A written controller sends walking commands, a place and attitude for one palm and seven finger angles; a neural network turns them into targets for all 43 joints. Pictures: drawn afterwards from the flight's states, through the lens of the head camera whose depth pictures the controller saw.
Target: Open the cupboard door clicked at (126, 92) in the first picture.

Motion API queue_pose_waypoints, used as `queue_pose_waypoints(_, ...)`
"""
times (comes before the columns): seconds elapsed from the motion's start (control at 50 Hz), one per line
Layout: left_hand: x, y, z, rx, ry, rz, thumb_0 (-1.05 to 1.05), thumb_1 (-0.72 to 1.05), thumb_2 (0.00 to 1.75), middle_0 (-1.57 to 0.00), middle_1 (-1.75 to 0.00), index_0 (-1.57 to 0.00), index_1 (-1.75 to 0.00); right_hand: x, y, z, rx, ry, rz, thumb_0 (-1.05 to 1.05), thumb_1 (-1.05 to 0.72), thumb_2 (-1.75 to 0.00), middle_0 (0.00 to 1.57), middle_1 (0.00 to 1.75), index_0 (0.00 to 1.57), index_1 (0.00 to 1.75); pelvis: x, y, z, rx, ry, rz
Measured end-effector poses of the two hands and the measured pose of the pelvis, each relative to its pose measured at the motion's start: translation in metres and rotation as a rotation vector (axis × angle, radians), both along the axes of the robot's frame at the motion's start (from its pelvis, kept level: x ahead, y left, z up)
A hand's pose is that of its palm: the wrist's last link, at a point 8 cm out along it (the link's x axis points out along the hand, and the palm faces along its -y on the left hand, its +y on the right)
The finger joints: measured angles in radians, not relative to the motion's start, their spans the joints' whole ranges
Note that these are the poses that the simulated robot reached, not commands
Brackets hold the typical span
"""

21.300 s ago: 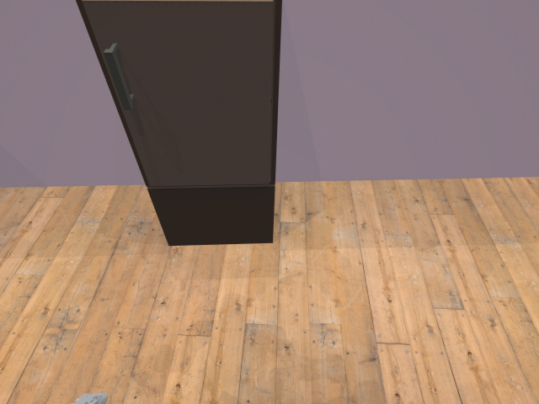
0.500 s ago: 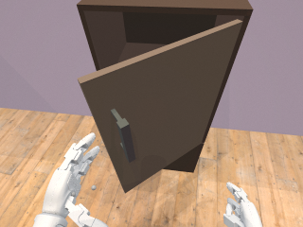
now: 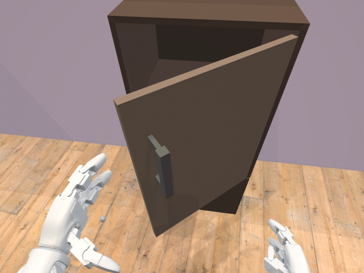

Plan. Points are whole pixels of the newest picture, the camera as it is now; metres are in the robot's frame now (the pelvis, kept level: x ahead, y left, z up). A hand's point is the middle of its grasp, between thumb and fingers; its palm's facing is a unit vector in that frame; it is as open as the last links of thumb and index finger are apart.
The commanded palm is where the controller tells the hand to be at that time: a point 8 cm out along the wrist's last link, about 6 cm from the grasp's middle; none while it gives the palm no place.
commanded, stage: draw the hand back to the body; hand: left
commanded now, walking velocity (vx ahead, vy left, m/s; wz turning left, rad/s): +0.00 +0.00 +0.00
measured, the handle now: (160, 168) +0.31 +0.07 +0.10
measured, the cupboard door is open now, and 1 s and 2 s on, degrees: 41 41 41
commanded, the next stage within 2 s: step back with the hand held close in 1.28 s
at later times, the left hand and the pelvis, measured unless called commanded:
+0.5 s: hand (54, 203) +0.20 +0.23 +0.14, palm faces +0.28 -0.90 -0.33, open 13.9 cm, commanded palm +0.15 +0.28 +0.17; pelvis +0.01 +0.02 +0.03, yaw +0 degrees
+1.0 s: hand (20, 179) +0.21 +0.27 +0.19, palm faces +0.45 -0.80 -0.40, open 8.1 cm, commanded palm +0.16 +0.30 +0.21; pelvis +0.02 +0.01 +0.04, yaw -1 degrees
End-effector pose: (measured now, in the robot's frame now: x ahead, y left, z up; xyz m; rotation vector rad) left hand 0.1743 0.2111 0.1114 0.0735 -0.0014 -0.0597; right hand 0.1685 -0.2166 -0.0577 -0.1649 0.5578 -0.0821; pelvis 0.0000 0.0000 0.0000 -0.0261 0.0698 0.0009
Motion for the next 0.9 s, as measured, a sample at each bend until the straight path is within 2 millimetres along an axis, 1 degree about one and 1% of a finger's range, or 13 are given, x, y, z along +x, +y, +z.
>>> queue_pose_waypoints(0.14,-0.003,0.017,0.010,0.005,0.012,0.009,-0.01,-0.50,0.30,-0.16,-0.30,-0.15,-0.30,0.009,0.007,0.010,-0.010,-0.022,0.017,0.02,-0.90,-0.90,0.20,0.30,0.21,0.30,0.005,0.006,0.006,-0.005,-0.020,0.001)
queue_pose_waypoints(0.22,-0.006,0.027,0.018,0.011,0.002,0.021,-0.01,-0.47,0.31,-0.16,-0.30,-0.15,-0.30,0.016,0.010,0.017,-0.019,-0.041,0.031,0.02,-0.90,-0.90,0.20,0.30,0.21,0.30,0.007,0.009,0.009,-0.008,-0.032,0.005)
queue_pose_waypoints(0.3,-0.008,0.036,0.031,0.156,-0.005,0.158,-0.01,-0.39,0.35,-0.16,-0.31,-0.16,-0.30,0.021,0.014,0.024,-0.041,-0.040,0.032,0.02,-0.90,-0.90,0.20,0.30,0.21,0.30,0.009,0.011,0.015,-0.007,-0.058,-0.002)
queue_pose_waypoints(0.42,-0.012,0.052,0.040,0.237,0.003,0.309,-0.01,-0.22,0.42,-0.17,-0.31,-0.16,-0.30,0.023,0.022,0.027,-0.047,0.004,0.040,0.02,-0.90,-0.90,0.20,0.30,0.21,0.30,0.012,0.015,0.026,-0.002,-0.090,-0.005)
queue_pose_waypoints(0.6,-0.007,0.070,0.061,0.308,-0.036,0.390,0.00,0.08,0.55,-0.18,-0.31,-0.18,-0.30,0.024,0.026,0.023,-0.039,0.065,0.054,0.02,-0.90,-0.90,0.20,0.30,0.21,0.30,0.018,0.017,0.034,0.005,-0.119,-0.009)
queue_pose_waypoints(0.72,-0.004,0.078,0.076,0.344,-0.076,0.421,0.00,0.29,0.64,-0.19,-0.31,-0.19,-0.30,0.026,0.021,0.022,-0.034,0.082,0.044,0.02,-0.90,-0.90,0.20,0.30,0.21,0.30,0.021,0.015,0.037,0.007,-0.128,-0.014)
queue_pose_waypoints(0.9,-0.004,0.089,0.091,0.379,-0.123,0.481,0.01,0.60,0.77,-0.20,-0.31,-0.20,-0.30,0.027,0.007,0.022,-0.040,0.097,0.022,0.02,-0.90,-0.90,0.20,0.30,0.21,0.30,0.021,0.009,0.039,0.009,-0.137,-0.018)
